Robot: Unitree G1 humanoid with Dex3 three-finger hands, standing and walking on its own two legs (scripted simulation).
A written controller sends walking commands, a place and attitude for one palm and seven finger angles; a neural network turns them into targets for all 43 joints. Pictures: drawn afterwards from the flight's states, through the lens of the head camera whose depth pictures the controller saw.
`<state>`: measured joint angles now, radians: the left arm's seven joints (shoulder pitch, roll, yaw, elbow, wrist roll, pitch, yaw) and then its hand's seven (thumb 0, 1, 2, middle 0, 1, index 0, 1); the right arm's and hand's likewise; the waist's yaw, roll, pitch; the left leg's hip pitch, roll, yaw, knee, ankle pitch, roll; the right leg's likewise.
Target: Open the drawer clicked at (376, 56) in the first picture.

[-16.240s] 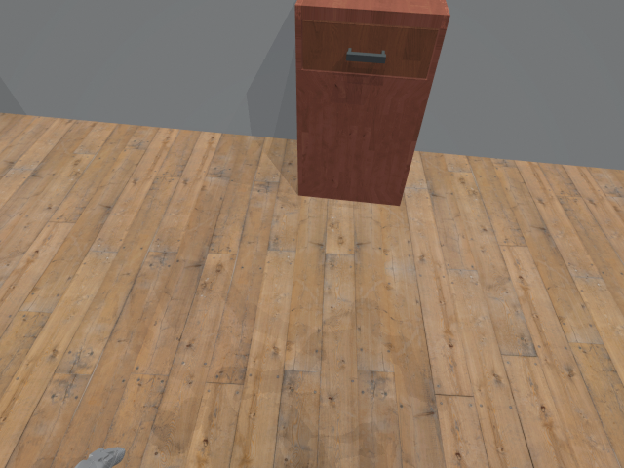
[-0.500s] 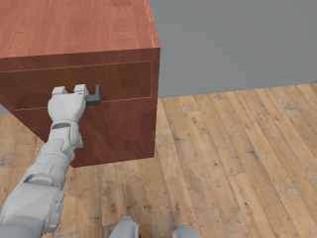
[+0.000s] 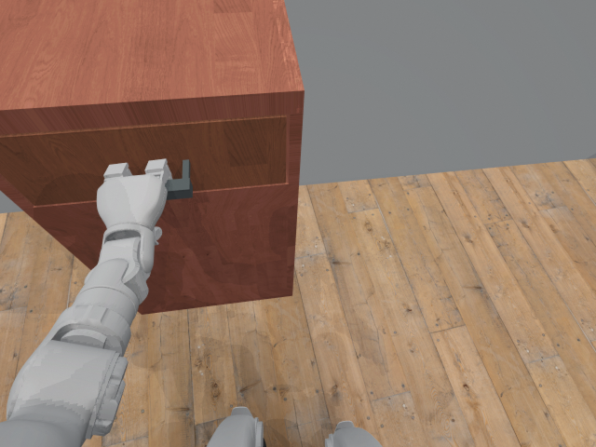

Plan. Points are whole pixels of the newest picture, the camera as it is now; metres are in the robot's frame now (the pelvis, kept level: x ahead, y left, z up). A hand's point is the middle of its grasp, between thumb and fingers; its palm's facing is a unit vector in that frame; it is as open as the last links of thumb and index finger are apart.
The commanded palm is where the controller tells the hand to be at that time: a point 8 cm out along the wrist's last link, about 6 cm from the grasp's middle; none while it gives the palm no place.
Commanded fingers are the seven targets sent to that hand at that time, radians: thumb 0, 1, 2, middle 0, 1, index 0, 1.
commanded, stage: close the thumb around the handle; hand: left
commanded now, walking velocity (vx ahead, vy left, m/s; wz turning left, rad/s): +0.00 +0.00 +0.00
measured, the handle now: (149, 180) +0.51 +0.23 +0.00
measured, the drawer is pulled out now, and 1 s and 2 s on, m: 0.00 0.05 0.10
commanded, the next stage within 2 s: pull the drawer open in 0.28 s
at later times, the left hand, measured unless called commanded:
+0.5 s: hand (147, 220) +0.45 +0.22 -0.02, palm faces -0.04 -0.04 -1.00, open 5.8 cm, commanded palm +0.41 +0.21 +0.04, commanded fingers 0.00 0.90 0.90 -0.40 -1.35 -0.40 -1.35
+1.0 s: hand (145, 246) +0.40 +0.22 -0.02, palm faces -0.03 -0.06 -1.00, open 5.8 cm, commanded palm +0.35 +0.21 +0.04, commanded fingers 0.00 0.90 0.90 -0.40 -1.35 -0.40 -1.35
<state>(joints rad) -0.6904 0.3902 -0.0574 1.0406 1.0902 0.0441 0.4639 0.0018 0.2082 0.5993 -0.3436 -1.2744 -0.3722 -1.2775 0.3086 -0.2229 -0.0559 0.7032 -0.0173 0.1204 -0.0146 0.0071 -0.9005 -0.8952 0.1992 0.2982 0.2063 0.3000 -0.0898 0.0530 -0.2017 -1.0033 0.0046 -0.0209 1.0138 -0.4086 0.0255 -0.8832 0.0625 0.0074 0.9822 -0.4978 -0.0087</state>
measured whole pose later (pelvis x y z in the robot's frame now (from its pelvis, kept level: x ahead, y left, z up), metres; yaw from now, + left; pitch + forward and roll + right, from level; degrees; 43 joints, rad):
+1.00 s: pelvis +0.03 +0.01 +0.02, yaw -1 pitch +20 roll -2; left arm -0.29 0.32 -0.10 0.64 1.07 0.11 0.46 0.01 0.73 0.77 -0.28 -1.35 -0.37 -1.31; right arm 0.25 -0.22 -0.06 0.63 -0.01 0.15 0.01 0.01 -0.90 -0.90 0.20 0.30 0.21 0.30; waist -0.05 0.05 -0.20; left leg -0.83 0.00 0.01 0.92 -0.44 0.04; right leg -0.72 0.06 0.04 0.88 -0.50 0.00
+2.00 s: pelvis +0.01 -0.01 +0.02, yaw -1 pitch +17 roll -1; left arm -0.16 0.33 -0.06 0.57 1.04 0.07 0.48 0.02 0.72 0.77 -0.29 -1.35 -0.38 -1.30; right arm 0.27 -0.23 -0.06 0.65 0.00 0.12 -0.02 0.01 -0.90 -0.90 0.20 0.30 0.20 0.30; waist -0.05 0.05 -0.19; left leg -0.83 0.02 0.02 0.93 -0.40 0.01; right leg -0.73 0.07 0.04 0.92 -0.48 -0.02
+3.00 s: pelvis +0.00 -0.03 -0.01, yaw +0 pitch +14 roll +1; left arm 0.67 0.31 -0.07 -0.12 1.05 -0.05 0.50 0.04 0.70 0.74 -0.24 -1.29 -0.34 -1.26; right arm 0.13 -0.22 0.00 0.48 -0.06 0.13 0.07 0.02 -0.90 -0.90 0.20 0.30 0.20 0.30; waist 0.04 0.05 -0.20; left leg -0.86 0.01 0.01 1.09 -0.47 -0.02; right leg -0.78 0.06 0.02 1.13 -0.59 -0.06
